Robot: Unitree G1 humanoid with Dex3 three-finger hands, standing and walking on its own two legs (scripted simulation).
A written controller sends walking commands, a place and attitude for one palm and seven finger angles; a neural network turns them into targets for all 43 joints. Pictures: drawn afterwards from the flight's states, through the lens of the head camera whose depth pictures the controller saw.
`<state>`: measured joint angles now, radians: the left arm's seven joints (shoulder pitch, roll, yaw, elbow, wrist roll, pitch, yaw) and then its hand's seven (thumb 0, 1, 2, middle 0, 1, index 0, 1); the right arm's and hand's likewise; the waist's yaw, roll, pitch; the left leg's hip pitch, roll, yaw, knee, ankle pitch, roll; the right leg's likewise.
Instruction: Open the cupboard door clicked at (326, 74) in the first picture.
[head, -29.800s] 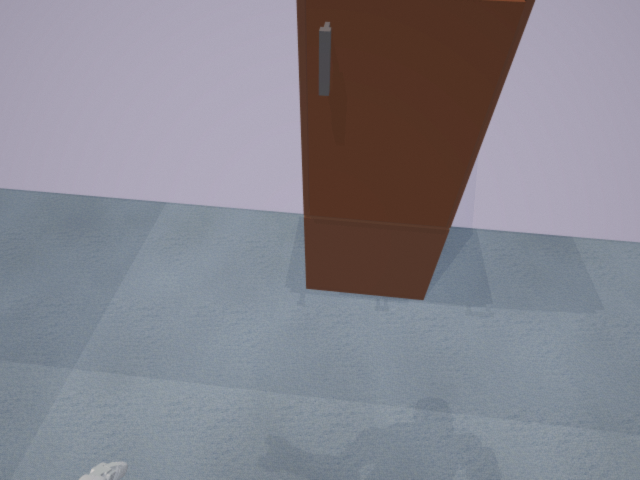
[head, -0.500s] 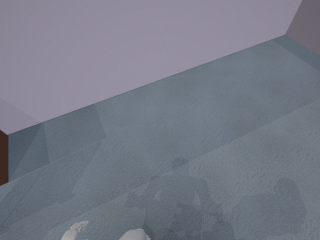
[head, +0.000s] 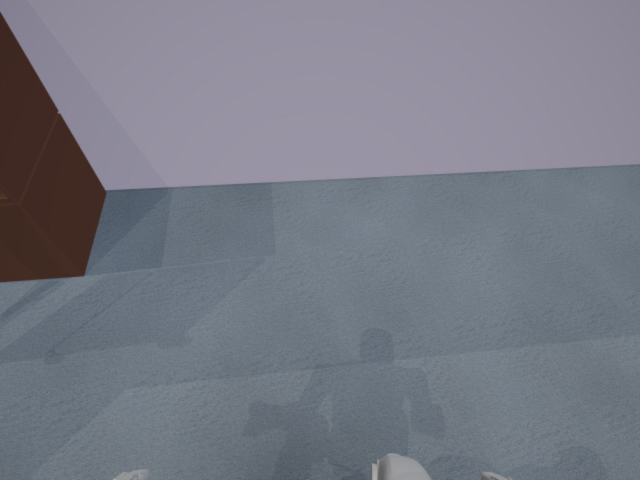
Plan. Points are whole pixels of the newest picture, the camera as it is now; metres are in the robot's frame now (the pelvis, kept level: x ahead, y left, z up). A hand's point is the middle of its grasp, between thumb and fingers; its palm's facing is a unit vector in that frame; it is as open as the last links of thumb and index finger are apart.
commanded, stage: turn to face it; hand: left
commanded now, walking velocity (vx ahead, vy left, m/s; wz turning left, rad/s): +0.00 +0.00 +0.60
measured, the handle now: out of the picture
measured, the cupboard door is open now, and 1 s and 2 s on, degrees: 43 43 43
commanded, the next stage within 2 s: take the last steps up to it in 1.22 s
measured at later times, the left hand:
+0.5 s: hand out of the picture +0.02 +0.17 -0.16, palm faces +0.34 -0.91 -0.23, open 7.3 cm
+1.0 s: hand out of the picture +0.00 +0.18 -0.15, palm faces +0.58 -0.76 -0.28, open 7.3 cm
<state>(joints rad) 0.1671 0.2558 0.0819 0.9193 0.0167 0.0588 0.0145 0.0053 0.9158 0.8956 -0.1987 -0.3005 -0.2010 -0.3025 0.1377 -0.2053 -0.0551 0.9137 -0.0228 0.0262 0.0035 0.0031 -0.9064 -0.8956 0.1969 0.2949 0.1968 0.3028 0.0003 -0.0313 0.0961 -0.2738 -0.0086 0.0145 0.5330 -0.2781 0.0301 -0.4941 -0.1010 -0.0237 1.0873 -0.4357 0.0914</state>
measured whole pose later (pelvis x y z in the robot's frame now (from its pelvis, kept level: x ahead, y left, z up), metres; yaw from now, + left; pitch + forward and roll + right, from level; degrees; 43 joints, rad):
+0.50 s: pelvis +0.01 -0.04 +0.00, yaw +20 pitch +0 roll +2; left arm 0.20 0.19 0.05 0.90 0.03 0.00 0.02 0.00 0.92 0.89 -0.20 -0.30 -0.21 -0.30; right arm 0.13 -0.23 -0.08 0.95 -0.01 0.08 0.04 0.01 -0.91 -0.90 0.19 0.29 0.19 0.30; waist -0.02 -0.03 0.12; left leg -0.38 0.02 0.07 0.80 -0.45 -0.06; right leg -0.22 -0.17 -0.24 0.57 -0.33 0.02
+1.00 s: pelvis +0.03 -0.05 -0.01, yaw +37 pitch +0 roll +0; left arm 0.16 0.19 0.05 0.87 0.02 0.00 0.02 0.00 0.91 0.90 -0.20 -0.30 -0.20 -0.30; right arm 0.16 -0.24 -0.09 0.94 -0.02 0.07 0.02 0.01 -0.91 -0.90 0.20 0.30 0.20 0.30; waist -0.02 0.05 0.09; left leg -0.44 -0.04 -0.08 0.94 -0.47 -0.03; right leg -0.29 -0.06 -0.09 0.62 -0.33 0.00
